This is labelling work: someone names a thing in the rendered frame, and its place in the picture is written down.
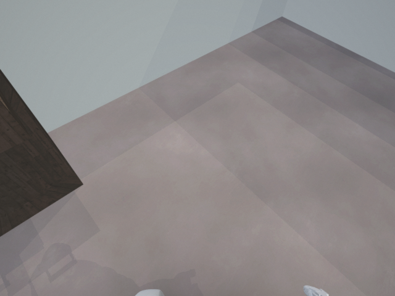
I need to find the cabinet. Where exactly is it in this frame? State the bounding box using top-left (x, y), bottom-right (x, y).
top-left (0, 69), bottom-right (83, 237)

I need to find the drawer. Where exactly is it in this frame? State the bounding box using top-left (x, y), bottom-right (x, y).
top-left (0, 90), bottom-right (31, 153)

